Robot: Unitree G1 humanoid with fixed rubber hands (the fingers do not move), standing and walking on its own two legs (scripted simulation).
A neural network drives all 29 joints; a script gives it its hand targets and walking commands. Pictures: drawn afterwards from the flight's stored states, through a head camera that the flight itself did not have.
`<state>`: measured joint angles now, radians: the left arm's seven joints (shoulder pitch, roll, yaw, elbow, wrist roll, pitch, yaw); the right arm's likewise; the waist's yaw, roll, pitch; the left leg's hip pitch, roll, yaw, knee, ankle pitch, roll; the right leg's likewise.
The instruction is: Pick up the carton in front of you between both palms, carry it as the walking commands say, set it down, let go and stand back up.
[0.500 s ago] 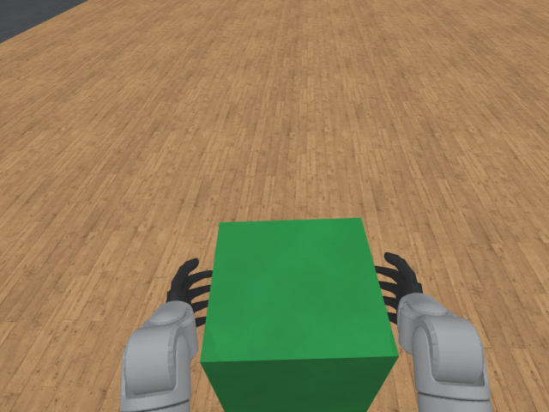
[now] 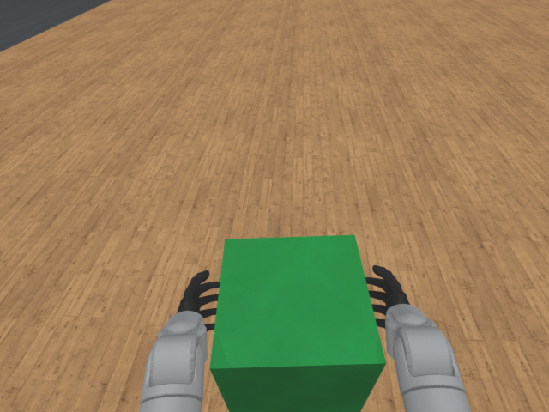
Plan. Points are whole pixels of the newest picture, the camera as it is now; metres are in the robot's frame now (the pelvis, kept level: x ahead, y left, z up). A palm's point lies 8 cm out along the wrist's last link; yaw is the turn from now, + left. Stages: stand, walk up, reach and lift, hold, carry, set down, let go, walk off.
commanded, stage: carry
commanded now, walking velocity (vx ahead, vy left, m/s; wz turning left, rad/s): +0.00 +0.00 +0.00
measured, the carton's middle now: (292, 331) +0.30 +0.00 -0.05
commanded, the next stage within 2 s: hold in 1.42 s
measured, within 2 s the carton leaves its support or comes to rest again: neither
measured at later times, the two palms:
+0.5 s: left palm (190, 335) +0.25 +0.15 +0.04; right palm (404, 329) +0.25 -0.15 +0.04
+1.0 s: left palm (197, 341) +0.25 +0.14 +0.04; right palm (414, 335) +0.24 -0.16 +0.04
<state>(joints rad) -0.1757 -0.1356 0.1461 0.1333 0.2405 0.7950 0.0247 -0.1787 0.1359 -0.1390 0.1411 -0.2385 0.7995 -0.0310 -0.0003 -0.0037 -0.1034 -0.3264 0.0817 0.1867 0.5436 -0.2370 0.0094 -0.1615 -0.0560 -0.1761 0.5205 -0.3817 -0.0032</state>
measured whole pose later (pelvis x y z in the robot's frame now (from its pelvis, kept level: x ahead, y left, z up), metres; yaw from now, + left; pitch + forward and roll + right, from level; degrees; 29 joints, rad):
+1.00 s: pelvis -0.04 -0.01 +0.00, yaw +0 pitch +1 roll +0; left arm -0.20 -0.14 0.17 0.16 0.24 0.74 0.03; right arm -0.20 0.14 -0.16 0.17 -0.23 0.74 -0.03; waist 0.00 0.00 -0.09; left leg -0.37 0.10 0.17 0.51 -0.15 0.00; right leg -0.23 -0.04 -0.19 0.55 -0.34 -0.03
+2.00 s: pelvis -0.04 +0.05 +0.01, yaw -14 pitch -7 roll +0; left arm -0.29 -0.16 0.24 0.29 0.31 0.73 0.02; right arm -0.31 0.16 -0.27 0.34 -0.30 0.69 0.02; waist 0.00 -0.04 0.02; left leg -0.13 -0.03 -0.03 0.41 -0.16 0.01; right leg -0.06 0.00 0.10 0.42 -0.24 0.01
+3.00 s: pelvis -0.08 +0.02 -0.16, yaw -14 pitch +44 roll +0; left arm -0.82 -0.11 0.57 0.50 0.28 0.30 0.01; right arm -0.92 0.05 -0.38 0.70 -0.24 0.28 -0.05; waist 0.10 -0.07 -0.16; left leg -1.69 -0.05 -0.11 1.32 -0.39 -0.07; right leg -1.64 0.13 0.09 1.38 -0.49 0.02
